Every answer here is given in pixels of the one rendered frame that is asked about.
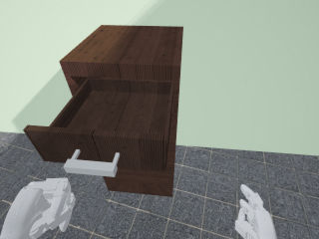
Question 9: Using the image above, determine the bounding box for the drawer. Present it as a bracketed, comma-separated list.
[23, 78, 174, 172]

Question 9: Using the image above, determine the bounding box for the cabinet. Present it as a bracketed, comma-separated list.
[59, 25, 183, 197]

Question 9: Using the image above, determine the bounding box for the robot left hand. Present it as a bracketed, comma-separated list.
[0, 177, 76, 239]

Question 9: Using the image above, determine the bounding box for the handle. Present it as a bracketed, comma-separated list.
[63, 149, 120, 177]

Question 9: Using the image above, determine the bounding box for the robot right hand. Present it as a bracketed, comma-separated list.
[234, 184, 277, 239]

